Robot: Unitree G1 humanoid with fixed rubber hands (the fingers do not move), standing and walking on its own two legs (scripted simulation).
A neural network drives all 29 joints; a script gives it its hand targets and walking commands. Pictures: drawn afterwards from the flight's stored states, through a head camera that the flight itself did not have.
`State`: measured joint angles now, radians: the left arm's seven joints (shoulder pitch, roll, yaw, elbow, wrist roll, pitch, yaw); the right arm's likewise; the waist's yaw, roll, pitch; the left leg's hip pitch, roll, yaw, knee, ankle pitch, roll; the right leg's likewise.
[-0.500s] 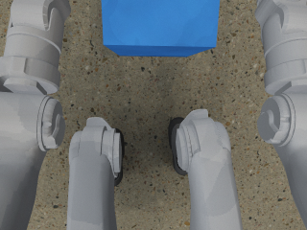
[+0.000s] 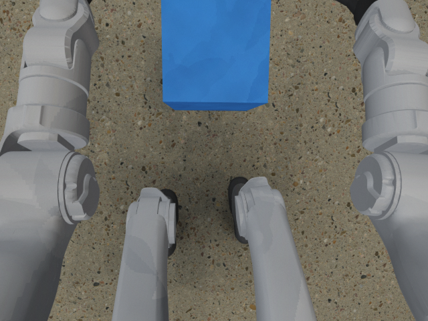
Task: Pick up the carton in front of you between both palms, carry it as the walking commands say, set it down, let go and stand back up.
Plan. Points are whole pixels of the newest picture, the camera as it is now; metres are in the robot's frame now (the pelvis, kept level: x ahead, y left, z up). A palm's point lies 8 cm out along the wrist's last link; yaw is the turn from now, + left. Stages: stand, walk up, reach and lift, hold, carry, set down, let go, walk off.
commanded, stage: set down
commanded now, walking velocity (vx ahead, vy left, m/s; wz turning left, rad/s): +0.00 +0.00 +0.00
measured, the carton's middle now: (213, 65) +0.55 -0.06 -0.39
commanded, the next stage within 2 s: let go in 0.32 s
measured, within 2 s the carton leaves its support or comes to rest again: neither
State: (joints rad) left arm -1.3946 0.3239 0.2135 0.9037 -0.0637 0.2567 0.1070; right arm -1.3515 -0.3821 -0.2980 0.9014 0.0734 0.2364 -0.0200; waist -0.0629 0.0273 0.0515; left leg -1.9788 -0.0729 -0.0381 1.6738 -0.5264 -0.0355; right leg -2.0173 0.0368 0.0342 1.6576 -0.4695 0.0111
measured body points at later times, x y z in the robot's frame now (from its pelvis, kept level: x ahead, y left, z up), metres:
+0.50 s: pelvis +0.03 +0.00 +0.14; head +0.34 -0.02 +0.45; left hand +0.57 +0.15 +0.02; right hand +0.53 -0.26 +0.02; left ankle +0.08 +0.12 -0.48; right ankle +0.10 -0.12 -0.48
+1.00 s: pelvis +0.08 +0.00 +0.23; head +0.25 -0.01 +0.65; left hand +0.39 +0.20 +0.12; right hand +0.36 -0.25 +0.13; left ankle +0.08 +0.12 -0.48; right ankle +0.10 -0.12 -0.48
